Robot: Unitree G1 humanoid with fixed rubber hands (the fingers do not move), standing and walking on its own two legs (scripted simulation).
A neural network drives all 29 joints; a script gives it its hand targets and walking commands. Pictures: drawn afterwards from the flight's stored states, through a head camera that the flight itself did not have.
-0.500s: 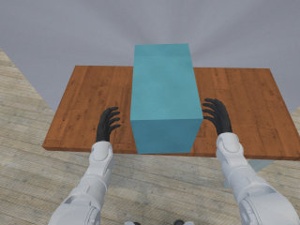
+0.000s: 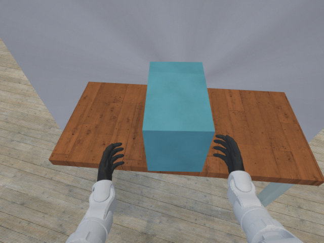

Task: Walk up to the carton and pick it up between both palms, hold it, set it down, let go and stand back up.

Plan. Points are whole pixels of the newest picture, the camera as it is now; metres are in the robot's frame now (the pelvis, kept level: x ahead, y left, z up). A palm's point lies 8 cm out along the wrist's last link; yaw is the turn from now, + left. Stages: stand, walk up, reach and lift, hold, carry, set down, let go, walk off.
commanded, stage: set down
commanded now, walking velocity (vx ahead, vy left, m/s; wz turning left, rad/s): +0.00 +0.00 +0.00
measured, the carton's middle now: (175, 115) +0.49 -0.02 +0.00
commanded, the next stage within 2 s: none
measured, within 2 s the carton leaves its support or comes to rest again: neither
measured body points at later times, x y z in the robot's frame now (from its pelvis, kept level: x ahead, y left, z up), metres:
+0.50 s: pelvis +0.04 -0.01 +0.02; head +0.05 +0.01 +0.47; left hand +0.26 +0.20 -0.01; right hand +0.26 -0.19 -0.01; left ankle +0.06 +0.14 -0.72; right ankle +0.05 -0.10 -0.72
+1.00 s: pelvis +0.05 +0.02 +0.03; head +0.04 +0.03 +0.48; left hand +0.24 +0.21 -0.01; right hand +0.23 -0.20 -0.01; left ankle +0.06 +0.14 -0.72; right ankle +0.05 -0.10 -0.72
